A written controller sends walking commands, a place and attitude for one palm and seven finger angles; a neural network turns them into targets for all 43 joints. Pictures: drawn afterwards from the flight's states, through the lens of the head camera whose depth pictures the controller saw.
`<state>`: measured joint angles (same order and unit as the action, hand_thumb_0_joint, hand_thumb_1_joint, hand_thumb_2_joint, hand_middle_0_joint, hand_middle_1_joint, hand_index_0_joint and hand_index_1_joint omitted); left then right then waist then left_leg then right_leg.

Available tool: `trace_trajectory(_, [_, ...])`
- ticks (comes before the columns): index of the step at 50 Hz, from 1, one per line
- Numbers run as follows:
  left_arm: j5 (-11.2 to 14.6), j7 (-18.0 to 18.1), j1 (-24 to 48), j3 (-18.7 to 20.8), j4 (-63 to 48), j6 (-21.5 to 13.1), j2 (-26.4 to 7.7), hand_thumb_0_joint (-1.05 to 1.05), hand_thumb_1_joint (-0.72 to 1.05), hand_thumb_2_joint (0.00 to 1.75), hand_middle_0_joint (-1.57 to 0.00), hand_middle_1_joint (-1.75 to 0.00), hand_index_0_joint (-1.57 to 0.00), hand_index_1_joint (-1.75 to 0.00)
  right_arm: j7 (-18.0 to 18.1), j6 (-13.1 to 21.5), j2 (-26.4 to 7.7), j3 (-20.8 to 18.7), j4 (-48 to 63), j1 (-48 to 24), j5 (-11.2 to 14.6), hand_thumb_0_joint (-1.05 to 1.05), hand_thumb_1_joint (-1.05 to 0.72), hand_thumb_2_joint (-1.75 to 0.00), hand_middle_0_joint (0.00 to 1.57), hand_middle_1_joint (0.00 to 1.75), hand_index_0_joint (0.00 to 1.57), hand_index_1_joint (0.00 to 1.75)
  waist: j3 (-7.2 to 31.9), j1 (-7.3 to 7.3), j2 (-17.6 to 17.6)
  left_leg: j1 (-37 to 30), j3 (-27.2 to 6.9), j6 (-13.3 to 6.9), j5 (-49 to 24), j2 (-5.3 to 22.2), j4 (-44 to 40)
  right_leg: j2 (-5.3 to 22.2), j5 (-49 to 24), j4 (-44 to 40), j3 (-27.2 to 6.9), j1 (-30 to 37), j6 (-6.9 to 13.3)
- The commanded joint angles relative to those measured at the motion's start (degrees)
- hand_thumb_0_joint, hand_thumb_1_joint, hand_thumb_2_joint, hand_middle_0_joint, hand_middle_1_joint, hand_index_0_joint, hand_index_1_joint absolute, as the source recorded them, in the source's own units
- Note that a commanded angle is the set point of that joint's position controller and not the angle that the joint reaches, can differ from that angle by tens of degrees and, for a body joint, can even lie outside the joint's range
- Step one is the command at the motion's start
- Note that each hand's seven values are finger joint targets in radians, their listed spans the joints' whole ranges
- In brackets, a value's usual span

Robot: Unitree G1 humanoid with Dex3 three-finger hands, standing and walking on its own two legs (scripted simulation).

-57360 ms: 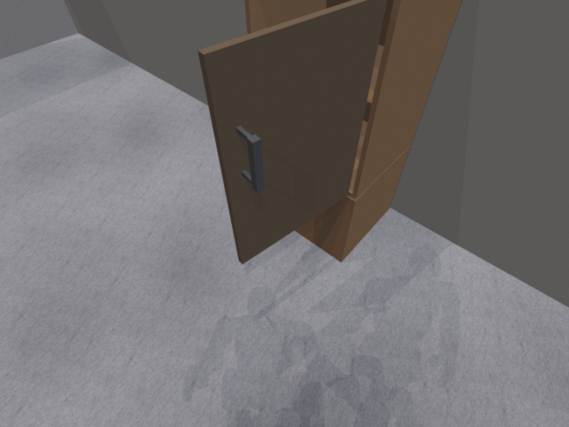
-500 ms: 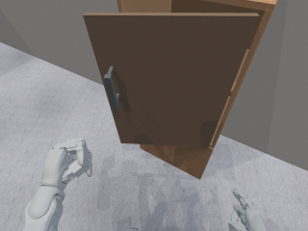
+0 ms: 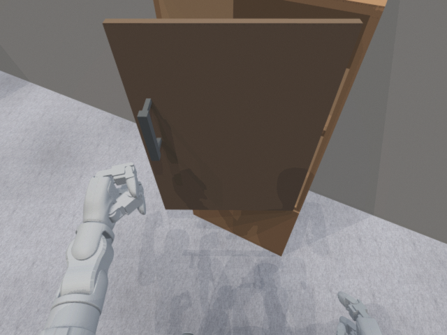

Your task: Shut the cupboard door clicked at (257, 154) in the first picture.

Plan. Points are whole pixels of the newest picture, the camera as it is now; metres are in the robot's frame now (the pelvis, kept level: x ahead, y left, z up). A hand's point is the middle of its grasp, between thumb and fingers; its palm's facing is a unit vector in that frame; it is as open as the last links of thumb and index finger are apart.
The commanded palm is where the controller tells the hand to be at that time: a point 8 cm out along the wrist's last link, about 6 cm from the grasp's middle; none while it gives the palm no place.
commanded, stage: bring the fist close to the handle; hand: left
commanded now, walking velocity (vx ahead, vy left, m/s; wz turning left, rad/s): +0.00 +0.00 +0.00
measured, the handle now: (151, 130) +0.51 +0.18 +0.07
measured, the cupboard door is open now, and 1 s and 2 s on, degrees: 27 27 12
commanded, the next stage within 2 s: push the door shut along its arc in 0.70 s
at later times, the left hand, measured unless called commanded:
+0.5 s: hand (157, 161) +0.42 +0.15 +0.08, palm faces +0.03 -1.00 +0.00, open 3.1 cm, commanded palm +0.38 +0.20 +0.08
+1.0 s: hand (158, 161) +0.42 +0.15 +0.08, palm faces +0.00 -1.00 -0.01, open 3.1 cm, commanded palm +0.40 +0.19 +0.08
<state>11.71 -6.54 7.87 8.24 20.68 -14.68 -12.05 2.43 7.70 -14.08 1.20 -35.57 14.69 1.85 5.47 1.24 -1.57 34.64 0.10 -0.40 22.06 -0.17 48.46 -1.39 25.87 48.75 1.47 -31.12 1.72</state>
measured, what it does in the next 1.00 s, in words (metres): stands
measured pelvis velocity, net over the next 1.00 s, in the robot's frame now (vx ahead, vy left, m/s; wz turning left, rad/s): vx -0.01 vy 0.01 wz -0.01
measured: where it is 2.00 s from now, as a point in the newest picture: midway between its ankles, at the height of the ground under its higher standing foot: outside the picture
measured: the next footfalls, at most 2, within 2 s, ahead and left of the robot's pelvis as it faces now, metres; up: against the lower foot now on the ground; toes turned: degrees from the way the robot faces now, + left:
none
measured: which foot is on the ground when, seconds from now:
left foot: down 0.00-1.00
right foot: down 0.00-1.00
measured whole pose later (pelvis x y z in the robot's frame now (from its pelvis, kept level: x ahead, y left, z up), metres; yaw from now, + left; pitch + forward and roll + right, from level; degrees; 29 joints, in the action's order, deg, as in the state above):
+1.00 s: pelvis -0.01 +0.01 -0.01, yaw -1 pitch +11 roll -1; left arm 8.1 -5.3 34.9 10.9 52.0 -20.5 -14.2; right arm 1.0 2.2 -14.0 0.8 -36.7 16.6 1.6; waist 5.8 4.3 -1.3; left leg 40.4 0.3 -1.0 21.5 0.2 50.8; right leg -1.8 24.7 50.1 1.3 -36.6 1.2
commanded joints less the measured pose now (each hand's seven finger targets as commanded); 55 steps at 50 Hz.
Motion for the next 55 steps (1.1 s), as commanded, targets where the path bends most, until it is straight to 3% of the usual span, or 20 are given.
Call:
trace_trajectory(1, [0.40, -0.16, 23.50, 1.87, -7.77, -5.02, -7.44, 0.00, 0.90, 0.90, -1.30, -1.50, -1.30, -1.50, 0.12, 2.22, -6.91, -2.70, 6.87, -1.33, 0.54, 0.00, -0.90, -0.90, 0.20, 0.30, 0.20, 0.30, 14.59, 1.35, 0.67, -10.82, -0.41, -0.87, -13.27, 0.03, -4.88, 0.65, -19.65, -7.49, -1.17, 2.12, -1.29])
trace_trajectory(2, [-0.01, 0.07, 24.41, 2.97, -4.89, -4.88, -8.91, 0.00, 0.90, 0.90, -1.30, -1.50, -1.30, -1.50, 0.24, 1.80, -7.32, -2.79, 6.27, -0.86, 0.52, 0.00, -0.90, -0.90, 0.20, 0.30, 0.20, 0.30, 13.66, 1.49, 2.50, -9.96, -0.66, -1.02, -12.99, 0.27, -4.86, 0.52, -19.17, -7.68, -1.25, 1.83, -1.29])
trace_trajectory(4, [-0.25, 0.30, 29.51, 1.61, -1.77, -4.87, -7.64, 0.00, 0.90, 0.90, -1.30, -1.50, -1.30, -1.50, 0.13, 1.47, -7.25, -2.74, 6.02, -0.59, 0.66, 0.00, -0.90, -0.90, 0.20, 0.30, 0.20, 0.30, 12.96, 2.21, 1.37, -9.66, -0.75, -0.92, -11.07, 0.15, -5.08, 0.58, -17.03, -7.92, -1.21, 0.08, -1.28])
trace_trajectory(10, [-1.28, 2.08, 36.66, 3.55, 5.71, -6.18, -9.21, 0.00, 0.90, 0.90, -1.30, -1.50, -1.30, -1.50, -0.53, -0.04, -7.30, -3.01, 5.25, 1.36, 0.14, 0.00, -0.90, -0.90, 0.20, 0.30, 0.20, 0.30, 16.69, 2.00, 1.20, -9.14, -0.45, -0.94, -12.02, 0.02, -4.32, 0.38, -18.32, -7.03, -1.52, 0.83, -1.27])
trace_trajectory(12, [-1.96, 2.82, 40.05, 7.01, 9.63, -6.90, -13.11, 0.00, 0.90, 0.90, -1.30, -1.50, -1.30, -1.50, -0.58, -0.83, -7.90, -3.12, 4.42, 2.57, -0.12, 0.00, -0.90, -0.90, 0.20, 0.30, 0.20, 0.30, 16.26, 2.04, 2.67, -7.20, -0.64, -1.05, -11.31, 0.08, -4.01, 0.26, -17.46, -6.77, -1.60, 0.68, -1.28])
trace_trajectory(15, [-2.52, 2.91, 45.15, 5.22, 13.08, -8.02, -11.17, 0.00, 0.90, 0.90, -1.30, -1.50, -1.30, -1.50, -0.93, -1.51, -7.45, -3.14, 4.30, 3.27, -0.30, 0.00, -0.90, -0.90, 0.20, 0.30, 0.20, 0.30, 17.27, 3.06, 1.05, -6.74, -0.30, -1.05, -11.21, -0.06, -3.41, 0.17, -17.85, -6.22, -1.86, -0.13, -1.30])
trace_trajectory(17, [-3.06, 2.80, 42.78, 7.81, 14.43, -8.74, -13.54, 0.00, 0.90, 0.90, -1.30, -1.50, -1.30, -1.50, -1.29, -2.03, -8.01, -3.64, 4.39, 4.60, -0.49, 0.00, -0.90, -0.90, 0.20, 0.30, 0.20, 0.30, 19.94, 1.73, 0.30, -7.81, -0.55, -0.93, -13.86, 0.11, -3.17, -0.11, -19.67, -5.28, -1.48, 0.81, -0.87])
trace_trajectory(19, [-2.73, 2.27, 42.46, 5.32, 13.71, -9.15, -10.33, 0.00, 0.90, 0.90, -1.30, -1.50, -1.30, -1.50, -1.75, -2.33, -7.70, -3.71, 5.10, 4.63, -0.38, 0.00, -0.90, -0.90, 0.20, 0.30, 0.20, 0.30, 20.96, 2.22, -0.85, -9.32, -0.34, -0.87, -14.91, 0.24, -3.09, -0.26, -20.37, -5.24, -1.17, -0.10, -0.86])
trace_trajectory(26, [-2.33, 2.97, 42.39, 6.75, 12.78, -9.20, -11.38, 0.00, 0.90, 0.90, -1.30, -1.50, -1.30, -1.50, -1.92, -3.60, -8.08, -4.21, 5.31, 6.07, -0.33, 0.00, -0.90, -0.90, 0.20, 0.30, 0.20, 0.30, 19.20, 2.49, 2.64, -7.55, 0.10, -1.25, -13.54, 0.27, -3.73, -0.66, -20.03, -6.23, -1.32, 0.65, -1.31])
trace_trajectory(33, [-2.87, 3.28, 42.44, 6.85, 11.04, -10.88, -12.24, 0.00, 0.90, 0.90, -1.30, -1.50, -1.30, -1.50, -1.57, -3.72, -7.85, -4.18, 4.73, 5.81, -0.43, 0.00, -0.90, -0.90, 0.20, 0.30, 0.20, 0.30, 19.29, 2.78, 0.08, -9.29, -0.08, -1.20, -13.12, 0.50, -3.79, -0.90, -19.00, -6.09, -1.20, -0.18, -1.04])
trace_trajectory(35, [-2.74, 2.78, 42.57, 4.61, 11.44, -10.44, -9.93, 0.00, 0.90, 0.90, -1.30, -1.50, -1.30, -1.50, -1.57, -3.69, -7.61, -4.02, 4.97, 5.24, -0.25, 0.00, -0.90, -0.90, 0.20, 0.30, 0.20, 0.30, 18.07, 3.34, -0.34, -9.06, 0.15, -1.23, -11.97, 0.43, -4.12, -0.86, -18.29, -6.67, -1.22, -0.72, -1.12])
trace_trajectory(37, [-2.78, 2.72, 41.91, 6.48, 12.65, -9.95, -12.03, 0.00, 0.90, 0.90, -1.30, -1.50, -1.30, -1.50, -1.45, -3.86, -8.15, -4.04, 4.87, 5.73, -0.28, 0.00, -0.90, -0.90, 0.20, 0.30, 0.20, 0.30, 18.18, 2.80, 0.25, -8.76, -0.26, -1.22, -11.91, 0.40, -4.29, -0.90, -18.01, -6.55, -1.14, -0.40, -0.97])
trace_trajectory(41, [-2.30, 2.43, 42.66, 4.25, 11.03, -9.74, -9.24, 0.00, 0.90, 0.90, -1.30, -1.50, -1.30, -1.50, -1.71, -3.67, -7.81, -4.05, 5.44, 5.05, -0.09, 0.00, -0.90, -0.90, 0.20, 0.30, 0.20, 0.30, 18.83, 3.12, 0.22, -10.73, -0.41, -1.14, -13.11, 0.44, -4.22, -0.94, -18.96, -6.67, -0.81, -0.81, -0.89])
trace_trajectory(42, [-2.55, 2.30, 43.06, 4.80, 11.38, -9.85, -10.54, 0.00, 0.90, 0.90, -1.30, -1.50, -1.30, -1.50, -1.59, -3.76, -8.12, -4.00, 5.26, 5.52, -0.09, 0.00, -0.90, -0.90, 0.20, 0.30, 0.20, 0.30, 18.99, 3.16, 0.10, -10.81, -0.64, -1.19, -13.94, 0.48, -3.93, -0.91, -19.58, -6.32, -0.93, -0.85, -0.81])
trace_trajectory(44, [-3.08, 1.70, 49.15, 2.24, 13.50, -9.90, -9.12, 0.00, 0.90, 0.90, -1.30, -1.50, -1.30, -1.50, -1.44, -3.85, -7.81, -3.71, 4.43, 5.22, 0.04, 0.00, -0.90, -0.90, 0.20, 0.30, 0.20, 0.30, 16.32, 5.14, 0.50, -9.99, -0.95, -1.18, -11.35, 0.59, -3.82, -0.77, -17.45, -6.63, -1.00, -3.60, -1.12])
trace_trajectory(46, [-3.19, 1.34, 53.20, 4.28, 17.78, -9.88, -12.13, 0.00, 0.90, 0.90, -1.30, -1.50, -1.30, -1.50, -1.12, -3.93, -8.26, -3.59, 3.83, 5.30, 0.10, 0.00, -0.90, -0.90, 0.20, 0.30, 0.20, 0.30, 14.44, 5.50, 1.44, -7.73, -1.20, -1.21, -7.53, 0.45, -3.87, -0.71, -13.84, -7.07, -1.37, -4.84, -1.15])
trace_trajectory(47, [-3.44, 1.19, 55.27, 5.09, 18.92, -10.14, -13.47, 0.00, 0.90, 0.90, -1.30, -1.50, -1.30, -1.50, -0.85, -4.00, -8.46, -3.49, 3.54, 5.72, 0.03, 0.00, -0.90, -0.90, 0.20, 0.30, 0.20, 0.30, 14.71, 5.45, 1.52, -7.51, -1.37, -1.36, -7.28, 0.34, -3.80, -0.67, -13.49, -6.95, -1.54, -4.71, -1.05])
trace_trajectory(50, [-3.42, 0.05, 59.16, 3.71, 21.09, -11.24, -11.97, 0.00, 0.90, 0.90, -1.30, -1.50, -1.30, -1.50, -1.06, -3.47, -8.22, -3.48, 3.24, 5.94, -0.10, 0.00, -0.90, -0.90, 0.20, 0.30, 0.20, 0.30, 19.15, 5.60, -1.86, -10.06, -1.81, -1.01, -9.24, 0.30, -2.83, -0.59, -14.39, -5.59, -1.35, -5.75, -0.71])
trace_trajectory(52, [-3.46, -0.69, 58.59, 6.32, 24.28, -11.58, -14.94, 0.00, 0.90, 0.90, -1.30, -1.50, -1.30, -1.50, -1.14, -3.62, -8.85, -3.60, 2.90, 7.14, -0.19, 0.00, -0.90, -0.90, 0.20, 0.30, 0.20, 0.30, 21.26, 5.00, -1.05, -10.25, -2.36, -0.87, -11.49, 0.40, -2.14, -0.73, -15.79, -4.43, -1.04, -5.43, -0.44])
trace_trajectory(55, [-3.57, -2.19, 58.76, 6.18, 28.05, -11.13, -15.06, 0.00, 0.90, 0.90, -1.30, -1.50, -1.30, -1.50, -1.55, -4.07, -8.86, -3.57, 2.99, 7.92, -0.27, 0.00, -0.90, -0.90, 0.20, 0.30, 0.20, 0.30, 21.28, 5.39, -0.29, -8.11, -1.77, -0.99, -12.31, 0.40, -1.38, -0.66, -17.55, -4.12, -1.39, -5.14, -0.74])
